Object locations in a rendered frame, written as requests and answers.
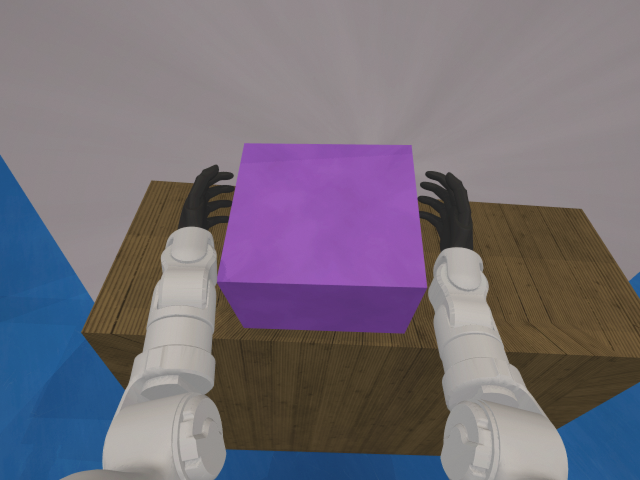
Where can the robot right hand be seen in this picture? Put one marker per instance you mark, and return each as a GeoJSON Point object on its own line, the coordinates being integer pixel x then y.
{"type": "Point", "coordinates": [455, 227]}

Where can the robot left forearm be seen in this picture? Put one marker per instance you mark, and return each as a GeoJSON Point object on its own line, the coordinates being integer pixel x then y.
{"type": "Point", "coordinates": [176, 356]}

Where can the robot left upper arm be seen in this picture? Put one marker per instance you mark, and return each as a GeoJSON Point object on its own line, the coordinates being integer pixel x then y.
{"type": "Point", "coordinates": [178, 437]}

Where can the carton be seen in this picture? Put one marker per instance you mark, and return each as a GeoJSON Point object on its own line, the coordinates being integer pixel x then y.
{"type": "Point", "coordinates": [324, 237]}

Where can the robot left hand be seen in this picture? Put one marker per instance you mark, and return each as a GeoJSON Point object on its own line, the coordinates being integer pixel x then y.
{"type": "Point", "coordinates": [197, 208]}

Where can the robot right upper arm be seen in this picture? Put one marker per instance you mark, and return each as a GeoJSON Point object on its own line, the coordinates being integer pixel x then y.
{"type": "Point", "coordinates": [484, 440]}

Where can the robot right forearm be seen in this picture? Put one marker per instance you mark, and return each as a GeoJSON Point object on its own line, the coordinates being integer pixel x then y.
{"type": "Point", "coordinates": [470, 347]}

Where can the pedestal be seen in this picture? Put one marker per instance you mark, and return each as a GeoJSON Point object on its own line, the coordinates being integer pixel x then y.
{"type": "Point", "coordinates": [567, 316]}

